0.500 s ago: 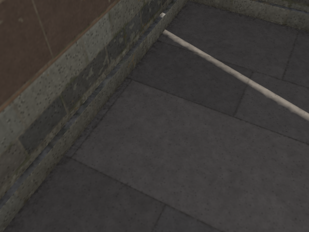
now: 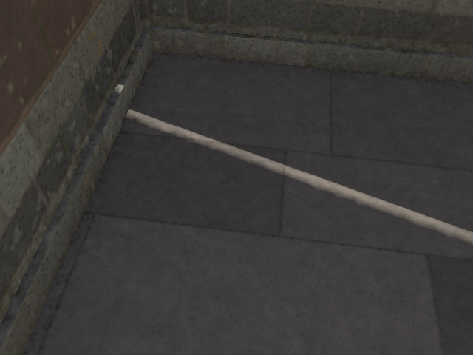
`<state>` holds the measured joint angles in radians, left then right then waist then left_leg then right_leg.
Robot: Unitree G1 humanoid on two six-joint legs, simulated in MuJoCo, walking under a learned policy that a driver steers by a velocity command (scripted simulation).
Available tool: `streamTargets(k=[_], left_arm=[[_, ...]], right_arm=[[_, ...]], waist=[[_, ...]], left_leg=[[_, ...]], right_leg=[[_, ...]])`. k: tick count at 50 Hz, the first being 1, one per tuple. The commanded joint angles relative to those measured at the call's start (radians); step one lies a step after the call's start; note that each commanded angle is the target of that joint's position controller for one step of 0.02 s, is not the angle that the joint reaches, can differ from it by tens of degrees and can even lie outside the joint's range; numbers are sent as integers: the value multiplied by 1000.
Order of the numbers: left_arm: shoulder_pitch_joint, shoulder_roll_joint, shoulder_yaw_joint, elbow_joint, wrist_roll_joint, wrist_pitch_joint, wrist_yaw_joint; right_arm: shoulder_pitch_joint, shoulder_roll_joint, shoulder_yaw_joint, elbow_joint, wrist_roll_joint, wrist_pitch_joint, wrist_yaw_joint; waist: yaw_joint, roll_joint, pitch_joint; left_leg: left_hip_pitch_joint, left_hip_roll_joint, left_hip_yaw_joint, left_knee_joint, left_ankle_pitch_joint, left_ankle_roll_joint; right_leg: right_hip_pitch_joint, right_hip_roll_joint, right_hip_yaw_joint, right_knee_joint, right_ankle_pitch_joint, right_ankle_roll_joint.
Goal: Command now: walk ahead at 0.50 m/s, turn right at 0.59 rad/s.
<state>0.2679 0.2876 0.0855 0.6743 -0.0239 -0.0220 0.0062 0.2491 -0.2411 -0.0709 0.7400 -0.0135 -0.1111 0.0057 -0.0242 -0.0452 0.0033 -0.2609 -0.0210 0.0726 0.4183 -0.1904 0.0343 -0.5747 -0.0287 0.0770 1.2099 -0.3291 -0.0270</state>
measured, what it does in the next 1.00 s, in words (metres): walks ahead, turning right: right foot, then left foot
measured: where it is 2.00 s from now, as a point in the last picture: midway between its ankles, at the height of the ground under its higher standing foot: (403, 239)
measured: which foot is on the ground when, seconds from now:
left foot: down 0.00-0.36, up 0.38-0.82, down 0.84-1.00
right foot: up 0.00-0.32, down 0.34-0.84, up 0.86-1.00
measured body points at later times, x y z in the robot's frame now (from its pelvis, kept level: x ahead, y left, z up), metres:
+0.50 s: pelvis +0.25 -0.10 +0.00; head +0.28 -0.12 +0.44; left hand +0.45 +0.12 -0.10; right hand +0.30 -0.40 -0.11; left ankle +0.24 +0.08 -0.64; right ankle +0.27 -0.18 -0.74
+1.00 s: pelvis +0.52 -0.14 +0.00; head +0.55 -0.15 +0.45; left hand +0.76 +0.04 -0.11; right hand +0.48 -0.44 -0.10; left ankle +0.61 -0.08 -0.74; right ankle +0.39 -0.23 -0.65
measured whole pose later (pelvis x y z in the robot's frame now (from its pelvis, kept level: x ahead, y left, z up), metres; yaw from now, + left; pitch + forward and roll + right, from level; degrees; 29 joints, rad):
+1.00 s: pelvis +0.52 -0.14 +0.00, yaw -36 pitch +1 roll +1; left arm 0.31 0.30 0.08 0.70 -0.03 -0.01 0.02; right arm 0.20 -0.26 -0.06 0.75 -0.01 -0.10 0.01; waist -0.01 -0.05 0.02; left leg -0.27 -0.03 0.06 0.43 -0.18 0.03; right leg -0.48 -0.01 0.09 1.20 -0.33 -0.03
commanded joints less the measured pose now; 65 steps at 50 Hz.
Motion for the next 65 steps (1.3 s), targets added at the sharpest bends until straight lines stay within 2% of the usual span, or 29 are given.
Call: streamTargets(k=[1,8,12,15,16,17,18,19,20,21,22,23,24,27,32,36,39,41,42,43,44,45,46,47,48,51,57,61,65], left_arm=[[-20,37,10,-82,8,-1,0],[-198,12,-7,-127,1,-6,-26],[-286,14,-10,-161,-4,-8,-53],[-221,62,15,-165,8,0,-59],[-99,94,37,-135,9,3,-57],[86,157,72,-82,6,8,-45],[180,251,90,-61,-5,13,-23],[148,300,83,-101,-3,-10,-32],[158,206,59,-96,4,-23,-39],[118,168,46,-87,5,-33,-38],[46,142,34,-97,4,-36,-36],[-12,114,24,-107,8,-36,-33],[-39,104,18,-116,18,-37,-28],[-22,122,22,-93,11,-43,-12],[56,135,26,-42,3,-34,15],[111,143,30,-9,-6,-29,9],[116,135,30,6,-3,-19,11],[76,106,19,-9,1,-15,14],[79,48,-2,-34,18,-18,9],[221,0,-15,-58,-13,-22,12],[225,107,2,-29,-20,-23,18],[116,159,18,-32,-15,-17,21],[65,157,20,-40,-9,-9,30],[34,143,23,-50,2,-8,31],[34,121,23,-59,-6,-6,25],[35,68,15,-63,-12,5,13],[-81,47,3,-113,0,8,-11],[-214,29,-9,-161,-2,3,-37],[-244,53,2,-207,3,6,-55]], right_arm=[[-6,-127,-30,-28,-3,-19,2],[23,-186,-42,30,13,8,-20],[70,-221,-50,56,28,26,-16],[54,-266,-64,58,48,42,-20],[38,-272,-65,55,55,50,-23],[45,-244,-54,50,51,50,-27],[74,-126,-15,18,-11,43,-22],[106,-95,9,-45,2,6,-10],[-28,-193,-15,-59,44,-22,0],[-75,-192,-12,-78,56,-34,2],[-73,-178,-10,-63,33,-35,-7],[-66,-185,-17,-59,10,-29,-11],[-51,-184,-20,-58,6,-16,-8],[-71,-149,-11,-64,-7,12,-3],[-269,-99,13,-104,-2,4,3],[-348,-124,8,-135,14,-9,13],[-292,-155,-10,-127,13,-19,18],[-116,-195,-35,-84,8,-24,17],[37,-254,-51,-65,-9,-25,13],[113,-321,-68,-38,-26,-17,18],[82,-221,-47,-54,4,-14,23],[40,-158,-31,-64,9,-7,16],[-13,-143,-21,-66,4,1,12],[-36,-127,-14,-53,1,5,9],[-48,-119,-8,-48,1,5,4],[-33,-125,-14,-15,12,-2,-1],[-18,-175,-26,40,11,3,-8],[41,-211,-31,82,25,15,-10],[56,-268,-41,109,50,39,-12]], waist=[[10,131,-5],[-40,117,27],[-66,126,65],[0,166,14],[76,159,-48],[160,122,-140],[139,-119,-209],[79,-259,-386],[150,-93,-327],[128,-76,-205],[76,25,-138],[38,23,-99],[11,-1,-84],[-2,17,-57],[66,-36,-12],[98,-49,12],[71,-84,2],[-29,-77,-71],[-83,28,-212],[-17,402,-331],[-25,319,-285],[-53,211,-159],[-39,140,-86],[-23,129,-31],[-2,144,-10],[1,152,11],[-23,114,42],[-72,93,90],[-33,112,73]], left_leg=[[119,284,-227,-242,151,161],[196,273,-20,-240,237,117],[270,303,39,-217,278,100],[323,313,99,-44,715,73],[304,290,133,122,842,54],[165,248,155,362,773,19],[-169,166,146,708,-5,-25],[-486,-7,-67,975,-432,-57],[-599,47,-163,1015,-337,-41],[-618,82,-147,956,-243,-22],[-548,125,-152,876,-168,-26],[-476,148,-154,798,-129,-37],[-420,158,-156,769,-104,-45],[-399,138,-135,655,-47,-85],[-337,68,-126,277,242,-106],[-262,31,-139,132,260,-88],[-189,27,-149,83,138,-42],[48,41,-149,28,130,15],[298,200,-290,43,102,74],[602,424,-754,-59,-94,237],[572,449,-858,-113,-302,232],[448,404,-694,-124,-310,180],[323,357,-557,-148,-206,147],[240,316,-468,-171,-108,137],[190,287,-393,-194,-33,123],[163,272,-256,-242,58,128],[193,269,-56,-275,204,130],[244,279,33,-269,249,116],[347,316,87,-167,615,96]], right_leg=[[-165,-74,42,-40,71,18],[-165,-76,-26,-381,332,25],[-111,-54,-95,-510,275,-9],[48,27,-173,-564,116,-73],[207,75,-201,-628,138,-105],[491,101,-174,-676,204,-145],[777,-134,174,-659,318,-217],[994,-317,745,-853,36,-428],[955,-292,676,-920,7,-364],[831,-258,533,-916,76,-324],[674,-214,426,-915,179,-288],[555,-177,349,-928,275,-271],[480,-155,317,-951,324,-267],[389,-132,256,-987,426,-280],[342,-53,181,-978,312,-211],[368,-78,252,-918,237,-192],[441,-103,340,-828,243,-169],[417,-47,324,-664,363,-120],[309,16,244,-390,226,-88],[-49,160,125,-58,-252,-23],[-176,74,148,92,-247,-10],[-207,29,122,127,-142,-4],[-165,-3,89,104,-56,-1],[-148,-28,85,58,-3,1],[-112,-47,81,27,27,-2],[-116,-72,42,-34,65,17],[-141,-89,3,-298,278,39],[-101,-70,-73,-473,334,15],[-13,-11,-141,-564,200,-53]])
